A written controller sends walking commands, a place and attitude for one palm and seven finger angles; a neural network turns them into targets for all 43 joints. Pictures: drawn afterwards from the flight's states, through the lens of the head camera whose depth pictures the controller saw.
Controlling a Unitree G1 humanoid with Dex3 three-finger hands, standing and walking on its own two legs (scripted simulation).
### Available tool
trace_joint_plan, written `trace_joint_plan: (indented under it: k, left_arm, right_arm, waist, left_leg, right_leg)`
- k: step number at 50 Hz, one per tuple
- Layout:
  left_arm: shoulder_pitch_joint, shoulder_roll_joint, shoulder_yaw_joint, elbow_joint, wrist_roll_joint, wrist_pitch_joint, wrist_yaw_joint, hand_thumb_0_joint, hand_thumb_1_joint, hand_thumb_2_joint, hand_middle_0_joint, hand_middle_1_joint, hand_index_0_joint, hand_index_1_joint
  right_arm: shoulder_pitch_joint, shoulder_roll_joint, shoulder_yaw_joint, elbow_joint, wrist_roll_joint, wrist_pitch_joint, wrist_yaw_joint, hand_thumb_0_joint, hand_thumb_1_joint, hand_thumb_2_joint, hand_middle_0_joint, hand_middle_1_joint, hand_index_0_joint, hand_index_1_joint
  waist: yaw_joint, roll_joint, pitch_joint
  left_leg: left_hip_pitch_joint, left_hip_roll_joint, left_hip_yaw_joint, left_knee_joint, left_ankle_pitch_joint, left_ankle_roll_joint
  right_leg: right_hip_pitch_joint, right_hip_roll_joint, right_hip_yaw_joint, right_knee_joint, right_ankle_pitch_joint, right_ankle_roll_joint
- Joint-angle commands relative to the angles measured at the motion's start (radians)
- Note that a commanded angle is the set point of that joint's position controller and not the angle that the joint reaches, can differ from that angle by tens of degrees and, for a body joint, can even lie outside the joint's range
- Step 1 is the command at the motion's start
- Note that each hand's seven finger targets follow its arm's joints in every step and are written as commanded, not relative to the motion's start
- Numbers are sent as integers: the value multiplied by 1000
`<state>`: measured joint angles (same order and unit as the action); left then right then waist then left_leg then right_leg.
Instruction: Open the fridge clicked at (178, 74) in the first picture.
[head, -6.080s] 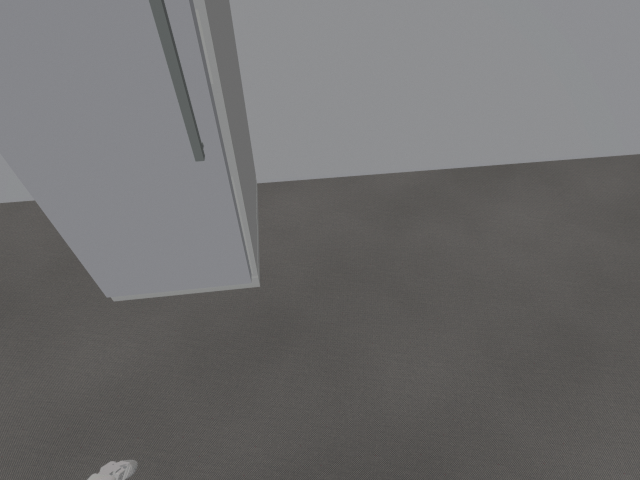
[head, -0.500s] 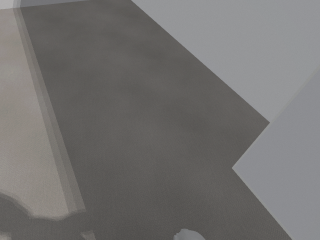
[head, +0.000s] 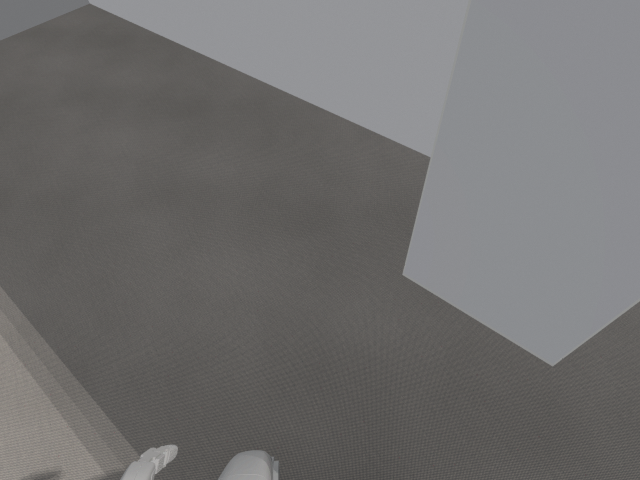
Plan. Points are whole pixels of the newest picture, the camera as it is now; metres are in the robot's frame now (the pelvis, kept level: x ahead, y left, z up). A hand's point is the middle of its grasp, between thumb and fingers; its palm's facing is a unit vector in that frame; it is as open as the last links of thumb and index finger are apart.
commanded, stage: turn to face it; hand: right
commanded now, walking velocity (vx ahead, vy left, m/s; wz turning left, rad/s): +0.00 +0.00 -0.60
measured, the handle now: out of the picture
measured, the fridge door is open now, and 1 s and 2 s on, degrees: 0 0 0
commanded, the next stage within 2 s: take the last steps up to it in 0.96 s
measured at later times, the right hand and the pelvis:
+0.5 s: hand out of the picture +0.05 -0.16 -0.14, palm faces +0.28 +0.92 -0.28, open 7.4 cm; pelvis +0.01 +0.05 +0.00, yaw -19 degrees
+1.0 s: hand out of the picture -0.08 -0.21 -0.17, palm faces +0.53 +0.81 -0.24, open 7.4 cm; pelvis -0.01 +0.00 +0.01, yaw -30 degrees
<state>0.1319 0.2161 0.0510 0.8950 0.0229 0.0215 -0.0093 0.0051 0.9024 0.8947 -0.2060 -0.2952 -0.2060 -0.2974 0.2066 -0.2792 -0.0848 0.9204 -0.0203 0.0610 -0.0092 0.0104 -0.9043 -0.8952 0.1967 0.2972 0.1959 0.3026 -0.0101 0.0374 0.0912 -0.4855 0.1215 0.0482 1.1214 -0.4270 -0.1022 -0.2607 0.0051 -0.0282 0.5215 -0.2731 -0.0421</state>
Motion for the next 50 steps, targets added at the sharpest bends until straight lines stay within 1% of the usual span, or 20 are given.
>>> trace_joint_plan:
  k: [1,6,10,12,13,14,15,16,19,25,31,33,34,35,36,37,39,41,42,50]
  left_arm:
    - [58,210,55,-53,-2,-14,15,0,900,900,-200,-300,-200,-300]
    - [83,218,66,-48,3,-4,12,0,900,900,-200,-300,-200,-300]
    - [58,220,73,-60,6,4,11,0,900,900,-200,-300,-200,-300]
    - [33,203,73,-71,-4,4,9,0,900,900,-200,-300,-200,-300]
    - [58,149,67,-76,-14,2,3,0,900,900,-200,-300,-200,-300]
    - [78,88,56,-104,-13,1,-1,0,900,900,-200,-300,-200,-300]
    - [63,141,69,-102,-1,12,3,0,900,900,-200,-300,-200,-300]
    - [50,133,74,-93,-1,26,0,0,900,900,-200,-300,-200,-300]
    - [87,119,63,-38,4,38,-21,0,900,900,-200,-300,-200,-300]
    - [-1,95,43,-46,-3,40,-24,0,900,900,-200,-300,-200,-300]
    - [-35,80,21,-55,-12,21,-19,0,900,900,-200,-300,-200,-300]
    - [18,95,22,-41,-10,12,-13,0,900,900,-200,-300,-200,-300]
    - [75,126,29,-27,-6,3,-13,0,900,900,-200,-300,-200,-300]
    - [132,233,54,-24,3,-9,-9,0,900,900,-200,-300,-200,-300]
    - [196,311,66,-10,-7,-5,-4,0,900,900,-200,-300,-200,-300]
    - [214,284,61,19,-8,-6,10,0,900,900,-200,-300,-200,-300]
    - [95,221,43,-9,-1,-5,25,0,900,900,-200,-300,-200,-300]
    - [20,181,26,-25,-3,-14,26,0,900,900,-200,-300,-200,-300]
    - [23,177,25,-25,-5,-17,26,0,900,900,-200,-300,-200,-300]
    - [89,163,31,8,-1,-12,27,0,900,900,-200,-300,-200,-300]
  right_arm:
    - [-31,-63,-12,-96,5,-30,-3,0,-900,-900,200,300,200,300]
    - [-101,-52,-6,-137,9,-33,-8,0,-900,-900,200,300,200,300]
    - [-54,-41,0,-142,18,-44,-13,0,-900,-900,200,300,200,300]
    - [29,-64,-5,-127,18,-59,-18,0,-900,-900,200,300,200,300]
    - [63,-128,-17,-123,6,-73,-25,0,-900,-900,200,300,200,300]
    - [65,-212,-31,-127,-7,-76,-30,0,-900,-900,200,300,200,300]
    - [55,-203,-25,-138,1,-68,-31,0,-900,-900,200,300,200,300]
    - [7,-171,-25,-145,3,-64,-35,0,-900,-900,200,300,200,300]
    - [-85,-84,7,-156,2,-72,-25,0,-900,-900,200,300,200,300]
    - [38,-119,-3,-100,-6,-70,-28,0,-900,-900,200,300,200,300]
    - [90,-153,-16,-54,-12,-59,-24,0,-900,-900,200,300,200,300]
    - [77,-158,-20,-49,-6,-55,-22,0,-900,-900,200,300,200,300]
    - [68,-152,-18,-48,4,-52,-18,0,-900,-900,200,300,200,300]
    - [84,-100,-15,-72,12,-49,-12,0,-900,-900,200,300,200,300]
    - [41,-37,17,-110,9,-47,-11,0,-900,-900,200,300,200,300]
    - [-14,-56,15,-101,5,-30,-25,0,-900,-900,200,300,200,300]
    - [-28,-58,6,-64,8,-28,-16,0,-900,-900,200,300,200,300]
    - [36,-52,5,-24,5,-28,-5,0,-900,-900,200,300,200,300]
    - [49,-48,6,-14,4,-26,-4,0,-900,-900,200,300,200,300]
    - [-8,-22,14,-29,6,-25,-12,0,-900,-900,200,300,200,300]
  waist:
    - [35,-164,-135]
    - [54,-200,-121]
    - [31,-208,-148]
    - [-17,-165,-178]
    - [-27,-4,-205]
    - [-26,268,-195]
    - [-28,196,-180]
    - [-5,184,-143]
    - [47,129,-41]
    - [-9,147,-77]
    - [-37,204,-116]
    - [-1,168,-136]
    - [37,95,-172]
    - [65,-158,-237]
    - [89,-359,-237]
    - [107,-288,-232]
    - [61,-253,-116]
    - [12,-184,-107]
    - [13,-173,-111]
    - [40,-178,-104]
  left_leg:
    - [-44,-12,-32,-57,33,-8]
    - [1,-49,-43,-204,-12,-1]
    - [163,-101,-25,-427,21,18]
    - [344,-88,-26,-681,199,25]
    - [508,69,-168,-806,253,65]
    - [557,346,-416,-833,404,187]
    - [422,384,-377,-827,392,251]
    - [336,340,-357,-839,335,244]
    - [273,192,-97,-808,375,190]
    - [395,218,1,-759,582,215]
    - [431,238,46,-664,751,206]
    - [391,225,85,-589,721,165]
    - [319,205,120,-474,661,122]
    - [92,101,162,-257,333,52]
    - [-60,15,111,-86,-242,16]
    - [-38,15,6,-19,-250,27]
    - [-61,21,-28,37,-112,28]
    - [-22,14,-13,24,-11,22]
    - [-6,7,-10,11,12,19]
    - [25,-27,-12,-186,-11,12]
  right_leg:
    - [142,-229,250,-170,491,-117]
    - [114,-223,346,-155,442,-135]
    - [53,-190,392,-95,495,-117]
    - [-36,-138,373,-9,415,-62]
    - [-182,-59,298,130,193,6]
    - [-365,93,98,362,-293,89]
    - [-335,39,134,548,-328,80]
    - [-323,21,140,649,-293,79]
    - [-332,-20,80,752,-96,105]
    - [-293,-40,-2,521,-144,129]
    - [-137,-20,-80,215,-168,93]
    - [-17,-11,-101,48,-43,80]
    - [123,-28,-84,-92,103,62]
    - [327,-243,183,-137,406,-26]
    - [359,-431,362,-141,801,-145]
    - [278,-422,334,-139,746,-169]
    - [160,-328,258,-161,585,-150]
    - [131,-268,170,-178,535,-114]
    - [128,-252,153,-187,536,-109]
    - [160,-257,225,-203,468,-136]
